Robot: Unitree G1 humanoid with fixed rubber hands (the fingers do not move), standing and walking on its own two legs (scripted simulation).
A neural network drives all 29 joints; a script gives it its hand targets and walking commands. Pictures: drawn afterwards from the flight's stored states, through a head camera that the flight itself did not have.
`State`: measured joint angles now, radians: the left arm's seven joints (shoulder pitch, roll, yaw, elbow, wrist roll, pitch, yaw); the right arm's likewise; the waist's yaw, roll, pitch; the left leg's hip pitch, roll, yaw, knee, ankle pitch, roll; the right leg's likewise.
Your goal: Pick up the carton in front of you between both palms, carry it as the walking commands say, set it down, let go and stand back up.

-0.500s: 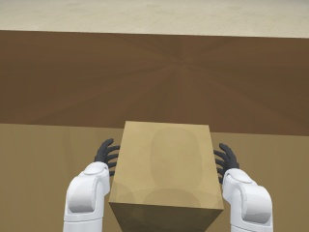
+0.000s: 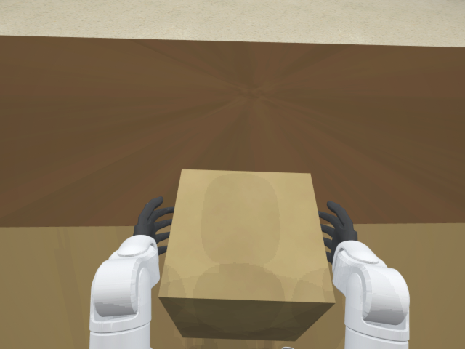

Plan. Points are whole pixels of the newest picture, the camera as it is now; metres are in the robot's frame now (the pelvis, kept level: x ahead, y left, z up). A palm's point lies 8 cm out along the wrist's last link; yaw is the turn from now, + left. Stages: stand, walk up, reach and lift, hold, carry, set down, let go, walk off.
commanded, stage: carry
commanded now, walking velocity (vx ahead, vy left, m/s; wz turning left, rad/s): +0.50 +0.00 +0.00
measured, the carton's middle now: (242, 261) +0.28 -0.01 +0.01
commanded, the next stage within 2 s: none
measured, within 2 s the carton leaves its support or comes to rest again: neither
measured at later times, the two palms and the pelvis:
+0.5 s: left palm (174, 124) +0.59 +0.14 +0.07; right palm (300, 123) +0.61 -0.16 +0.06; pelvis +0.35 -0.03 +0.00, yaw +4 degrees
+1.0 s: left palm (175, 47) +0.96 +0.18 +0.08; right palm (269, 48) +0.96 -0.12 +0.09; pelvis +0.68 +0.03 +0.00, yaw +1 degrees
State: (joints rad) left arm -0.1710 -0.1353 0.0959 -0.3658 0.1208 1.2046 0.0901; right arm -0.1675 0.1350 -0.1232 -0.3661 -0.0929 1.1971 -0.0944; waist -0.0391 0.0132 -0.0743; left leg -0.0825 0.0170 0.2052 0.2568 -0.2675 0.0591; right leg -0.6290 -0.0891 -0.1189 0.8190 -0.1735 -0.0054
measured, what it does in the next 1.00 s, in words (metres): walks ahead: right foot, then left foot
